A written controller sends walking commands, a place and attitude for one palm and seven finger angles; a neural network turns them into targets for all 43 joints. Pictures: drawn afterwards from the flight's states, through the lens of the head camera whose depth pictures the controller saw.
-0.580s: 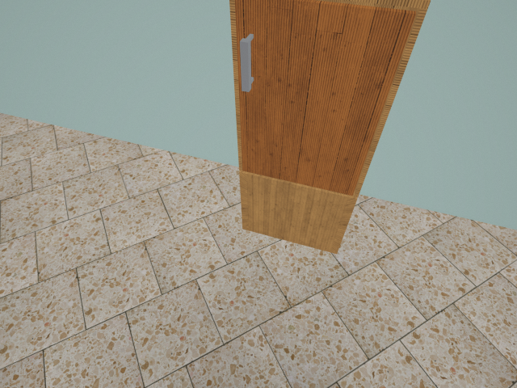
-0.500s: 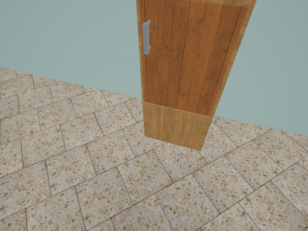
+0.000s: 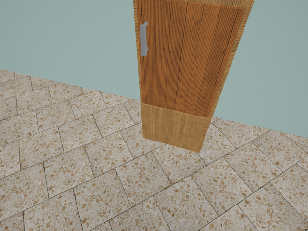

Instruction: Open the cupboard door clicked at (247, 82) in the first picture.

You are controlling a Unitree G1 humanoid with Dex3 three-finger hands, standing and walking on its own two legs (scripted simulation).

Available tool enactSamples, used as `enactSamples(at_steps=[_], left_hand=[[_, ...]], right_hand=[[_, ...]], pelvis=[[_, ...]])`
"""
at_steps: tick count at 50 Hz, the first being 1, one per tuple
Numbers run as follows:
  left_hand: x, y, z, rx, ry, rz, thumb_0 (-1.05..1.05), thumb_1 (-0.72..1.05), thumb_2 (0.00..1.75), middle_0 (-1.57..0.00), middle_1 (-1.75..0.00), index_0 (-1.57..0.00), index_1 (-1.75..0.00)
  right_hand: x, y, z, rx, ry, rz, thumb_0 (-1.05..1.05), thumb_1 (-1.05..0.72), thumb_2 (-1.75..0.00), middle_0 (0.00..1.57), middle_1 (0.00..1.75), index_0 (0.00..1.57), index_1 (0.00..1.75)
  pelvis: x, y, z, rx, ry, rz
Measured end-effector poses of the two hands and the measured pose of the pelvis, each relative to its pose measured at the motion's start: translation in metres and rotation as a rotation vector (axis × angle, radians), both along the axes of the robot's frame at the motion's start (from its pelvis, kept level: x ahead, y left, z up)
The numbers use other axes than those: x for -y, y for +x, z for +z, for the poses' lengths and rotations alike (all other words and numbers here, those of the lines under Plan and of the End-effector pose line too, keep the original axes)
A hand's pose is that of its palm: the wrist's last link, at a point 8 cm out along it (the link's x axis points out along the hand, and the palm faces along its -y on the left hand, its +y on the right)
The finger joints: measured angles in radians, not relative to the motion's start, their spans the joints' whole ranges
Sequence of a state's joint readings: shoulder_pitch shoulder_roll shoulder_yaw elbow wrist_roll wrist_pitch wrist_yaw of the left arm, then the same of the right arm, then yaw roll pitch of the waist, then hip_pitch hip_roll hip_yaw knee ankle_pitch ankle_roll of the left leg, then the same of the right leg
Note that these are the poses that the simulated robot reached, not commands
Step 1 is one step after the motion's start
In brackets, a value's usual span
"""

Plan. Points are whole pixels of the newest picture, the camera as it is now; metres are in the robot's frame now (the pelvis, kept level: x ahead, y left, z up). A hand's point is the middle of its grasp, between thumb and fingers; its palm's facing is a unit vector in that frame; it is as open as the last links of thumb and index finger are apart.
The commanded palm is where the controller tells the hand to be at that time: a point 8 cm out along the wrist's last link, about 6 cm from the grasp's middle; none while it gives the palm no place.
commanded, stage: look at it before walking up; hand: left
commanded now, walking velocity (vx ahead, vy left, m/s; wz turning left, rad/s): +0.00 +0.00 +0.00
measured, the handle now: (144, 39) +0.86 +0.09 +0.08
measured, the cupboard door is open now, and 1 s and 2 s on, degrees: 0 0 0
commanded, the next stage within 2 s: turn to face it in 0.36 s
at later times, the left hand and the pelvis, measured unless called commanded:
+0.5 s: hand out of the picture +0.03 +0.20 -0.17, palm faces +0.00 -0.97 -0.26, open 7.4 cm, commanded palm none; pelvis +0.00 +0.00 +0.00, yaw +0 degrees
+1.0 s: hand out of the picture +0.04 +0.20 -0.19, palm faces -0.11 -0.97 -0.22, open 7.4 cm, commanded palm none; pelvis -0.02 +0.02 -0.02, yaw -8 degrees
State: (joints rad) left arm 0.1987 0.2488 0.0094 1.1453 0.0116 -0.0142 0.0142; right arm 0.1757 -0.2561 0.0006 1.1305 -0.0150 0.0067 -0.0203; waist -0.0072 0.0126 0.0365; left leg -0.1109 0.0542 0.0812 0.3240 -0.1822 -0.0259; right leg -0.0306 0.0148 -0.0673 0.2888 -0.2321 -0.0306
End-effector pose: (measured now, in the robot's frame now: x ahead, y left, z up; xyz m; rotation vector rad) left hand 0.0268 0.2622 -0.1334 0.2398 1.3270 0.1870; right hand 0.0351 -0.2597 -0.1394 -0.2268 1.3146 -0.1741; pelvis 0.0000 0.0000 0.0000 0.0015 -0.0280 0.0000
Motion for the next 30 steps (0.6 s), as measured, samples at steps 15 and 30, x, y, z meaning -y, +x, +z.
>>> enactSamples(at_steps=[15, 30], left_hand=[[0.007, -0.004, -0.003, -0.023, -0.010, 0.004, 0.00, 0.91, 0.90, -0.20, -0.30, -0.20, -0.29], [0.013, -0.007, -0.007, -0.035, -0.023, 0.005, 0.00, 0.91, 0.90, -0.20, -0.30, -0.20, -0.29]], right_hand=[[-0.002, -0.008, -0.002, -0.027, 0.007, -0.013, 0.00, -0.91, -0.90, 0.20, 0.29, 0.20, 0.30], [-0.009, -0.013, -0.004, -0.025, 0.013, -0.037, 0.00, -0.91, -0.90, 0.20, 0.29, 0.20, 0.30]], pelvis=[[0.003, 0.003, 0.000, -0.003, 0.000, -0.003], [0.001, 0.001, -0.002, -0.003, -0.003, -0.024]])
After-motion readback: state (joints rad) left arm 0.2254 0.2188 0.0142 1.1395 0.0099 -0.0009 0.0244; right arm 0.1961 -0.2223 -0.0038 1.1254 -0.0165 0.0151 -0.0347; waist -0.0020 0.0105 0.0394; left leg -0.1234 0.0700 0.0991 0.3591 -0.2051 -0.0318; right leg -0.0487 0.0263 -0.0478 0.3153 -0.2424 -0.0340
